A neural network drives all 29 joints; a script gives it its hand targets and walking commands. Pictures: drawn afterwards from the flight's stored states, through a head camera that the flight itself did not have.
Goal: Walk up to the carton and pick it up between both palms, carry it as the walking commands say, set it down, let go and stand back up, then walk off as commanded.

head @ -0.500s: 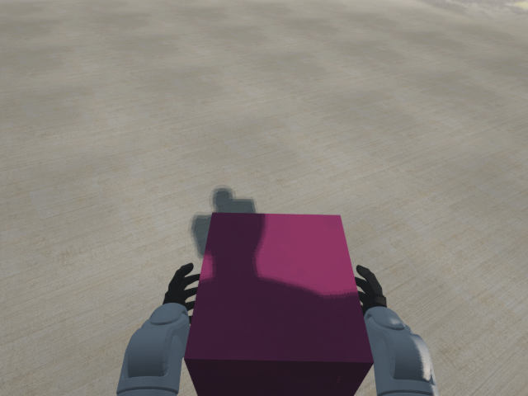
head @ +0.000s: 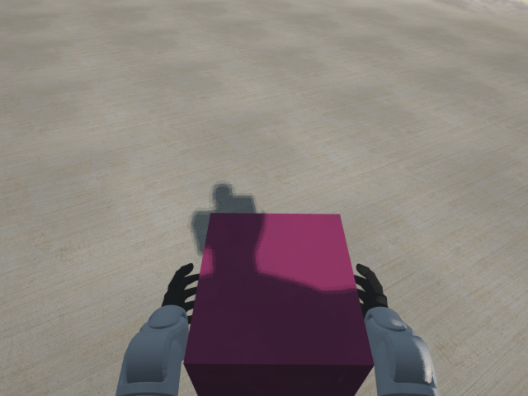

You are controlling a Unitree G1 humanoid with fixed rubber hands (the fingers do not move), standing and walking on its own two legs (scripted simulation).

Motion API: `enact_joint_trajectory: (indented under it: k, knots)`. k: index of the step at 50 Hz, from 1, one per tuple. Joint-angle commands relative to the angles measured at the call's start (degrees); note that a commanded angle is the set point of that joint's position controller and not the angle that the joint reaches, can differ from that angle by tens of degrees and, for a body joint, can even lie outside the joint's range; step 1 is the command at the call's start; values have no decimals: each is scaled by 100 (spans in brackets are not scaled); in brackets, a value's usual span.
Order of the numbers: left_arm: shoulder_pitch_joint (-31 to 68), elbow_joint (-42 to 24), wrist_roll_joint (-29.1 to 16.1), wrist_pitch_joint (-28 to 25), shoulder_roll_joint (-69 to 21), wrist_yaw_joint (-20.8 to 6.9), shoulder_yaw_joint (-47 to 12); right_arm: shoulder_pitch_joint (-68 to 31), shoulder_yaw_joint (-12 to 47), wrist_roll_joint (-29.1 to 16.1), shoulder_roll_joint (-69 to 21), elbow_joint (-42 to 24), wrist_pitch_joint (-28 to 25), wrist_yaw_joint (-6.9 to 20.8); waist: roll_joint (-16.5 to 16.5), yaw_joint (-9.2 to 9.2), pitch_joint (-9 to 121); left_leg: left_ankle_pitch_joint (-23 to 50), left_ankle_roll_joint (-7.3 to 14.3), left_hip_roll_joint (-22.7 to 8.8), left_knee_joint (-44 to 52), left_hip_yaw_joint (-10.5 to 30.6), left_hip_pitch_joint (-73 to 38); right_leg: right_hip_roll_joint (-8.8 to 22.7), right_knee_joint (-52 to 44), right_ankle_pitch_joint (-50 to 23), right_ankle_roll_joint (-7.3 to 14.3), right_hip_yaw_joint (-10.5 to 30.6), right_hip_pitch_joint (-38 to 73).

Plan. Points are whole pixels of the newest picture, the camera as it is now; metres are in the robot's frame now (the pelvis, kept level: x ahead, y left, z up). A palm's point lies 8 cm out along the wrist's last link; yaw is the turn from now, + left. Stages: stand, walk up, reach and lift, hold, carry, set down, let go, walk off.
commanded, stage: carry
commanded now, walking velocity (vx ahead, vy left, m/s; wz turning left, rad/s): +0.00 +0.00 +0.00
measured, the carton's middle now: (273, 325) +0.27 +0.01 -0.03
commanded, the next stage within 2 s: hold in 1.72 s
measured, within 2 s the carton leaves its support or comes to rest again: neither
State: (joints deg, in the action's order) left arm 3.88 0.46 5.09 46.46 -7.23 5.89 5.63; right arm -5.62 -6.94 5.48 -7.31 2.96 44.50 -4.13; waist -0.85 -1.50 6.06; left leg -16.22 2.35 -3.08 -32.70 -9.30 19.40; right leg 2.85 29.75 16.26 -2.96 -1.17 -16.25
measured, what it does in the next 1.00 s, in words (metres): stands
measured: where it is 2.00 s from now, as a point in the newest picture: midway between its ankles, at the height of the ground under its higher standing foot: outside the picture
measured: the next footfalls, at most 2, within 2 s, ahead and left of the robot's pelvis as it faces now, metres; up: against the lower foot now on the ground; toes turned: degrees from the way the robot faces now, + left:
none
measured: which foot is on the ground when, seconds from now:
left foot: down 0.00-1.00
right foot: down 0.00-1.00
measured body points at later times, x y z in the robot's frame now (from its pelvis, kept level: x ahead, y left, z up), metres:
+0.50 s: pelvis -0.02 -0.02 +0.00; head -0.04 -0.01 +0.45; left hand +0.25 +0.13 +0.02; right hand +0.26 -0.17 +0.03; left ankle +0.01 +0.09 -0.73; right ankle -0.01 -0.15 -0.73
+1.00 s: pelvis -0.03 -0.04 +0.00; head -0.05 -0.03 +0.45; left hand +0.24 +0.11 +0.02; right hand +0.25 -0.19 +0.02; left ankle +0.01 +0.09 -0.73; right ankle -0.01 -0.15 -0.73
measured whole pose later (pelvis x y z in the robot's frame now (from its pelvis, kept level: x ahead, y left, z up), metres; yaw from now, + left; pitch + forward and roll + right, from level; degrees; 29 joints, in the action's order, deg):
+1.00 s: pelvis -0.03 -0.04 +0.00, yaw +0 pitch +1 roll +0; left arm 5.8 4.0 6.4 45.3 -7.3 4.3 6.1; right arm -6.7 -8.5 6.6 -7.4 5.2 43.8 -3.5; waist -0.6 -0.4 4.5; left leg -11.6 -0.6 -5.2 -29.8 -8.5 18.9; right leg 1.0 30.6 14.3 0.4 -2.5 -17.5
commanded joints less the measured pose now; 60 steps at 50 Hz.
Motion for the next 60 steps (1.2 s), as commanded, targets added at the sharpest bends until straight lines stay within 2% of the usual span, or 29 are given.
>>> enact_joint_trajectory:
  k: [1, 4, 6, 8, 9, 10, 11, 12, 14, 16, 20, 22, 25, 28, 32, 33, 35, 38, 39, 40, 43, 46, 47, 48, 50, 51, 53, 55, 60]
  knots:
    - [2930, -1117, -1078, -372, -3739, -1098, -3241, -2253, 2524, -649, -3578, -619, -205, 887, 153, 95, 1612, 1988, -53, -659, 461, 658, -1148, 407, -193, -2045, 462, 227, 288]
    - [2918, -1271, -1070, -409, -3860, -1050, -3148, -2630, 2675, -844, -3713, -1031, -284, 821, 158, 73, 1329, 1549, -10, -703, 602, 620, -1066, 350, -482, -1304, 409, 188, 263]
    - [3026, -868, -846, -395, -3459, -1052, -2929, -2428, 2376, -611, -3562, -302, -202, 863, 242, 81, 1575, 1333, -2, -670, 765, 616, -998, 328, -283, -1058, 524, 129, 276]
    - [2967, -1463, -984, -455, -3619, -985, -3017, -2787, 2592, -852, -3567, -1219, -328, 831, 243, 43, 1732, 1942, -26, -759, 553, 598, -1267, 365, -257, -1431, 483, 151, 342]
    - [3220, -927, -980, -411, -3774, -1075, -3105, -2439, 2459, -682, -3751, -243, -237, 931, 587, 77, 1525, 1943, -16, -721, 632, 627, -1201, 336, -205, -1359, 565, 270, 232]
    - [3082, -1031, -921, -419, -3765, -1039, -3079, -2506, 2474, -650, -3738, -460, -257, 860, 143, 66, 1678, 2427, -54, -801, 624, 642, -1132, 252, -157, -1369, 470, -29, 580]
    - [3319, -1247, -968, -442, -3701, -1053, -3172, -2295, 2441, -643, -3767, -251, -247, 910, 411, 53, 1818, 2501, -42, -809, 521, 664, -1129, 313, -158, -1510, 498, 49, 612]
    - [3046, -1078, -1056, -466, -3958, -1091, -3227, -2364, 2591, -668, -3862, -457, -277, 889, 68, 77, 1839, 2566, -66, -762, 444, 509, -1295, 282, -206, -1878, 525, -6, 619]
    - [2997, -1126, -1008, -376, -3891, -999, -2988, -3148, 2562, -985, -3646, -1314, -330, 835, 498, 80, 1396, 2125, -16, -780, 826, 731, -1223, 203, -76, -953, 485, 129, 162]
    - [3081, -268, -816, -304, -3774, -1062, -2958, -2719, 2297, -580, -3499, -330, -263, 908, 323, 109, 1287, 1705, -7, -788, 856, 682, -1051, 159, -201, -921, 447, 153, 196]
    - [3303, -1791, -1168, -428, -3976, -982, -3277, -2785, 2691, -1014, -3948, -1335, -280, 850, 276, 78, 1597, 1708, -60, -706, 735, 638, -1105, 284, -226, -1229, 534, 173, 497]
    - [3015, -430, -801, -364, -3685, -1058, -2906, -2722, 2537, -627, -3587, -429, -228, 869, 35, 110, 1429, 1201, -14, -636, 703, 542, -972, 284, -400, -1290, 580, 238, 344]
    - [3168, -1281, -985, -409, -3578, -960, -2953, -2805, 2536, -851, -3528, -1161, -277, 789, 104, 92, 1164, 1098, -87, -725, 867, 601, -823, 335, -369, -941, 502, 183, 298]
    - [2701, -272, -756, -390, -3767, -1110, -2846, -2815, 2740, -695, -3683, -583, -295, 914, -279, 86, 1391, 550, -115, -623, 773, 591, -869, 393, -550, -1133, 579, 301, 389]
    - [3206, -1603, -1055, -462, -3816, -1009, -3071, -2649, 2609, -885, -3824, -1187, -272, 853, 503, 116, 1283, 332, -106, -642, 979, 617, -1013, 382, -556, -520, 516, 345, 187]
    - [3612, -1626, -1078, -501, -3756, -988, -3136, -2613, 2552, -830, -3867, -690, -257, 870, 479, 99, 1485, 1378, -125, -759, 824, 632, -1030, 367, -467, -922, 483, 156, 350]
    - [3194, -488, -817, -399, -3598, -1083, -2890, -2778, 2536, -588, -3576, -387, -235, 871, -168, 123, 1329, 728, -127, -704, 811, 625, -992, 371, -685, -812, 460, 271, 135]
    - [2907, -1280, -1103, -357, -3903, -1036, -3074, -2704, 2867, -927, -3822, -1317, -188, 781, -367, 115, 1466, 901, -126, -666, 686, 564, -1071, 393, -618, -1379, 538, 271, 331]
    - [2920, -563, -819, -371, -3700, -1117, -2963, -2442, 2583, -577, -3580, -420, -216, 923, 144, 141, 1392, 1106, -186, -644, 697, 549, -1005, 431, -485, -1543, 505, 284, 268]
    - [3066, -1721, -1186, -368, -3873, -979, -3108, -2979, 2766, -1089, -3701, -1902, -276, 778, 119, 89, 1818, 793, -124, -641, 719, 633, -1128, 458, -471, -1147, 591, 363, 404]
    - [3273, -657, -870, -355, -3647, -1083, -3087, -2235, 2415, -472, -3577, -189, -140, 929, 184, 155, 1522, 730, -85, -625, 856, 684, -1098, 427, -453, -798, 652, 385, 28]
    - [3067, -840, -966, -377, -3860, -1062, -3061, -2782, 2748, -831, -3725, -860, -261, 881, 139, 93, 1159, 990, -114, -767, 865, 681, -911, 300, -536, -677, 573, 334, -74]
    - [3096, -1048, -870, -457, -3979, -1062, -3150, -2685, 2672, -800, -3799, -967, -332, 944, 544, 85, 1487, 852, -127, -679, 975, 649, -900, 321, -368, -669, 612, 277, 162]
    - [2858, -368, -680, -380, -3839, -1094, -2910, -2597, 2540, -637, -3661, -542, -279, 957, 289, 135, 1175, 624, -205, -654, 992, 625, -785, 311, -504, -573, 582, 273, 67]
    - [3237, -1609, -1016, -533, -3954, -1041, -3143, -2779, 2844, -1047, -3951, -1444, -361, 936, 272, 128, 1411, 836, -188, -724, 916, 708, -899, 271, -460, -671, 553, 295, 214]
    - [3183, -653, -876, -441, -3957, -1110, -3001, -2800, 2790, -772, -3983, -598, -285, 981, -82, 111, 1225, 559, -162, -643, 910, 610, -629, 297, -616, -767, 567, 268, 270]
    - [3430, -1069, -939, -524, -3697, -1111, -3107, -2518, 2790, -729, -3940, -498, -252, 957, -436, 159, 1315, 317, -148, -586, 823, 631, -751, 366, -815, -830, 619, 361, 284]
    - [3037, -1189, -934, -459, -3846, -1017, -2940, -3187, 2937, -1068, -3764, -1595, -352, 891, -182, 111, 1281, 760, -183, -711, 925, 701, -742, 356, -523, -999, 581, 234, 299]
    - [2772, -567, -703, -459, -3536, -1055, -2914, -2246, 2654, -562, -3482, -541, -276, 915, 208, 91, 1638, 1368, -211, -654, 566, 492, -850, 472, -313, -1848, 581, 243, 350]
